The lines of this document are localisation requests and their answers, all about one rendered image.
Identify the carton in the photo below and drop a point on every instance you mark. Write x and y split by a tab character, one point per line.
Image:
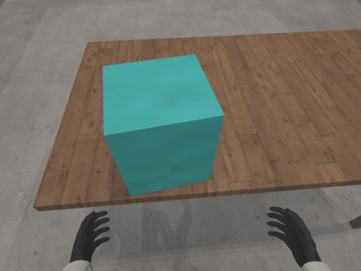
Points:
162	122

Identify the robot right hand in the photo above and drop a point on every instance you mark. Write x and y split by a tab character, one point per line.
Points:
297	236

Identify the robot left hand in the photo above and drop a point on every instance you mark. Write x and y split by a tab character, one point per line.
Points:
84	244

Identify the table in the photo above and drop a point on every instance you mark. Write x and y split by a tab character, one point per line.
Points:
292	118

